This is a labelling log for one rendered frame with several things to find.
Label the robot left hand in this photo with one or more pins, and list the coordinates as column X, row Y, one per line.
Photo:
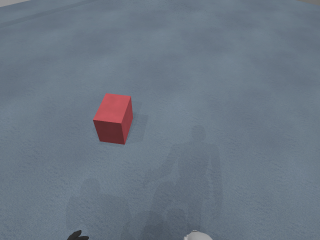
column 76, row 236

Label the carton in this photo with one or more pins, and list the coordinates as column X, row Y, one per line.
column 113, row 118

